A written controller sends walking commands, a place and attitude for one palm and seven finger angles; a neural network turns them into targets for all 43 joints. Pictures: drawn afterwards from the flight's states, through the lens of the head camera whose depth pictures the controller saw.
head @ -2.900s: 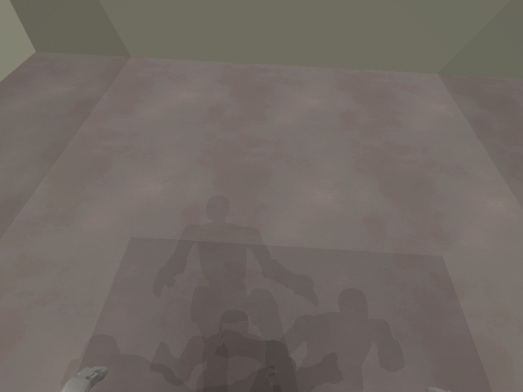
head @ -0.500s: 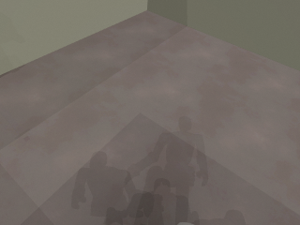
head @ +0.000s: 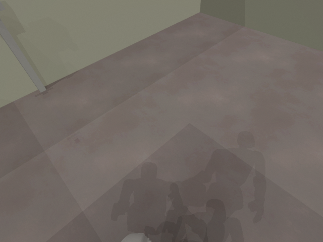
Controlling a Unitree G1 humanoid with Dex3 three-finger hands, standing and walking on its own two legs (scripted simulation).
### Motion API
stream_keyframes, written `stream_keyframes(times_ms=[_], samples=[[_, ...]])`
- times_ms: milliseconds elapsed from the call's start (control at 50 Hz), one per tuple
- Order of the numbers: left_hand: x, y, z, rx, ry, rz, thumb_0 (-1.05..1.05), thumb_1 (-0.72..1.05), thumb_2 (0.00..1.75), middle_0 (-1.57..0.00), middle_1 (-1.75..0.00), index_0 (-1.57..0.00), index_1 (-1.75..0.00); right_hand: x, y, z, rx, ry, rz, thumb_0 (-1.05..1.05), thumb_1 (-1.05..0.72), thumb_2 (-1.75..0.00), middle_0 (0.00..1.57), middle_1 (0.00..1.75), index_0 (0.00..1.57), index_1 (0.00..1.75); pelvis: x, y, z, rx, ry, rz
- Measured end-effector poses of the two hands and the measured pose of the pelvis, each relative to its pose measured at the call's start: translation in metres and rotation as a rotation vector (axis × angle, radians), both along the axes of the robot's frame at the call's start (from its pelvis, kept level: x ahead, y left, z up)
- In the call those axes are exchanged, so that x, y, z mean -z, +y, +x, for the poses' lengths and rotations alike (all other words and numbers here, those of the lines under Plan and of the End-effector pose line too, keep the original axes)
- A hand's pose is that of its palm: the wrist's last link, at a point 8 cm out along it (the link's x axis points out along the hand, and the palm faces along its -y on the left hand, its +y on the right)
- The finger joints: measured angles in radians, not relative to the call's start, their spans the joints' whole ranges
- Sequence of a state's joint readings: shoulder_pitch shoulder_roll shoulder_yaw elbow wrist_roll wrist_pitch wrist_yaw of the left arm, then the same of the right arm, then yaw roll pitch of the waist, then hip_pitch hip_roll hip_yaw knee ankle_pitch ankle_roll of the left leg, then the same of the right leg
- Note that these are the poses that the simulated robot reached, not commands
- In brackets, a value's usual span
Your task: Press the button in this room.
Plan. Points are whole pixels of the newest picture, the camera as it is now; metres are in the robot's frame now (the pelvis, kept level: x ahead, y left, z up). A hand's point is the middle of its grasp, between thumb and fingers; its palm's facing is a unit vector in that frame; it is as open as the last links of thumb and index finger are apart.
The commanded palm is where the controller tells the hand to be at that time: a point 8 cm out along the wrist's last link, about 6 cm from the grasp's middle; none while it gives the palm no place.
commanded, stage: turn or walk to find it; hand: left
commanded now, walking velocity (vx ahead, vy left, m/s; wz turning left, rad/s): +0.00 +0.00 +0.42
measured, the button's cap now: out of the picture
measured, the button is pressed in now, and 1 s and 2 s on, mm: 0 0 0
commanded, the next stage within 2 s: none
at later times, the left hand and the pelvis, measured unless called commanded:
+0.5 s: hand out of the picture -0.05 +0.28 -0.19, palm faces +0.26 -0.94 -0.23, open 7.3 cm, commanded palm none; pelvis -0.03 +0.07 +0.00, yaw +11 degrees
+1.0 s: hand out of the picture -0.03 +0.23 -0.15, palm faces +0.37 -0.89 -0.27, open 7.3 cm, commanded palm none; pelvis -0.06 +0.02 +0.00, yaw +24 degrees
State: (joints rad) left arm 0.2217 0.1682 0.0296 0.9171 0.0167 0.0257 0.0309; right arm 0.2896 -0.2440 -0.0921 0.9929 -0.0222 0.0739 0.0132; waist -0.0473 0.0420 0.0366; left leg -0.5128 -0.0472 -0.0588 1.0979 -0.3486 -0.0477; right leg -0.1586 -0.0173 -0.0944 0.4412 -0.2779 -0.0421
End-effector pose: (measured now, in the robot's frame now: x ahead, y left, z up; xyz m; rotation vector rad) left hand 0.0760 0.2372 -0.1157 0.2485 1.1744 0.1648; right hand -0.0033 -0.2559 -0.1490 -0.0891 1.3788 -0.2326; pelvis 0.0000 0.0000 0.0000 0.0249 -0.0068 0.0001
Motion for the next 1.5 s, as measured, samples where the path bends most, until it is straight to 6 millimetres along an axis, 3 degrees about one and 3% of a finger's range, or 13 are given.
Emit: stream_keyframes(times_ms=[100, 180, 320, 380, 500, 620, 760, 900, 1060, 1180, 1260, 1380, 1500], samples=[[0.007, 0.001, -0.036, -0.081, 0.029, -0.021, 0.0, 0.91, 0.9, -0.2, -0.3, -0.21, -0.3, -0.001, -0.003, 0.023, -0.084, 0.008, -0.02, 0.0, -0.91, -0.9, 0.2, 0.3, 0.2, 0.3, 0.002, 0.002, -0.003, -0.058, -0.007, -0.002], [0.016, 0.008, -0.072, -0.142, 0.083, -0.04, 0.0, 0.91, 0.9, -0.2, -0.3, -0.21, -0.3, -0.003, 0.008, 0.054, -0.157, -0.022, -0.035, 0.0, -0.91, -0.9, 0.2, 0.3, 0.2, 0.3, 0.004, 0.011, -0.007, -0.093, -0.008, -0.002], [0.045, 0.046, -0.135, -0.257, 0.187, -0.076, 0.0, 0.9, 0.9, -0.2, -0.3, -0.21, -0.3, -0.013, 0.058, 0.121, -0.305, -0.173, -0.069, 0.0, -0.91, -0.9, 0.2, 0.3, 0.2, 0.3, 0.017, 0.043, -0.016, -0.157, -0.007, -0.028], [0.051, 0.065, -0.151, -0.292, 0.219, -0.074, 0.0, 0.91, 0.9, -0.2, -0.3, -0.21, -0.3, -0.022, 0.082, 0.135, -0.351, -0.232, -0.071, 0.0, -0.91, -0.9, 0.2, 0.3, 0.2, 0.3, 0.017, 0.054, -0.022, -0.16, -0.015, -0.022], [0.037, 0.091, -0.146, -0.312, 0.161, -0.066, 0.0, 0.91, 0.9, -0.2, -0.3, -0.2, -0.3, -0.036, 0.11, 0.13, -0.383, -0.258, -0.065, 0.0, -0.9, -0.9, 0.21, 0.3, 0.2, 0.3, 0.004, 0.068, -0.031, -0.199, -0.018, -0.05], [0.024, 0.103, -0.125, -0.313, 0.057, -0.046, 0.0, 0.91, 0.9, -0.2, -0.3, -0.2, -0.3, -0.032, 0.115, 0.102, -0.38, -0.212, -0.042, 0.0, -0.9, -0.9, 0.21, 0.3, 0.2, 0.3, 0.0, 0.072, -0.04, -0.241, -0.017, -0.05], [0.014, 0.093, -0.106, -0.306, -0.016, -0.026, 0.0, 0.91, 0.9, -0.2, -0.3, -0.2, -0.3, -0.016, 0.094, 0.056, -0.358, -0.099, -0.023, 0.0, -0.9, -0.9, 0.21, 0.3, 0.2, 0.3, 0.002, 0.061, -0.049, -0.297, -0.004, -0.04], [0.006, 0.06, -0.104, -0.322, -0.078, 0.004, 0.0, 0.91, 0.9, -0.2, -0.3, -0.2, -0.3, 0.008, 0.056, 0.026, -0.358, 0.002, 0.003, 0.0, -0.9, -0.9, 0.21, 0.3, 0.2, 0.3, 0.01, 0.032, -0.056, -0.353, 0.013, -0.015], [-0.003, 0.024, -0.153, -0.425, -0.044, 0.004, 0.0, 0.91, 0.9, -0.2, -0.3, -0.21, -0.3, 0.005, 0.034, 0.038, -0.433, 0.023, 0.012, 0.0, -0.91, -0.9, 0.2, 0.3, 0.2, 0.3, 0.001, 0.012, -0.062, -0.445, -0.014, 0.002], [0.006, 0.01, -0.197, -0.526, -0.011, -0.022, 0.0, 0.91, 0.9, -0.2, -0.3, -0.21, -0.3, 0.002, 0.041, 0.058, -0.526, 0.023, -0.013, 0.0, -0.91, -0.9, 0.2, 0.3, 0.2, 0.3, 0.002, 0.012, -0.069, -0.515, -0.02, 0.0], [0.016, 0.007, -0.238, -0.591, 0.038, -0.045, 0.0, 0.91, 0.9, -0.2, -0.3, -0.21, -0.3, -0.003, 0.064, 0.08, -0.603, -0.012, -0.028, 0.0, -0.91, -0.9, 0.2, 0.3, 0.2, 0.3, 0.005, 0.019, -0.079, -0.551, -0.018, -0.004], [0.045, 0.016, -0.308, -0.7, 0.122, -0.093, 0.0, 0.91, 0.9, -0.2, -0.3, -0.21, -0.3, -0.01, 0.123, 0.112, -0.734, -0.157, -0.042, 0.0, -0.91, -0.9, 0.2, 0.3, 0.2, 0.3, 0.018, 0.039, -0.103, -0.611, -0.02, -0.024], [0.041, 0.028, -0.346, -0.751, 0.177, -0.106, 0.0, 0.91, 0.9, -0.2, -0.3, -0.2, -0.3, -0.031, 0.165, 0.112, -0.801, -0.248, -0.025, 0.0, -0.91, -0.9, 0.2, 0.3, 0.2, 0.3, 0.008, 0.049, -0.119, -0.632, -0.032, -0.038]])
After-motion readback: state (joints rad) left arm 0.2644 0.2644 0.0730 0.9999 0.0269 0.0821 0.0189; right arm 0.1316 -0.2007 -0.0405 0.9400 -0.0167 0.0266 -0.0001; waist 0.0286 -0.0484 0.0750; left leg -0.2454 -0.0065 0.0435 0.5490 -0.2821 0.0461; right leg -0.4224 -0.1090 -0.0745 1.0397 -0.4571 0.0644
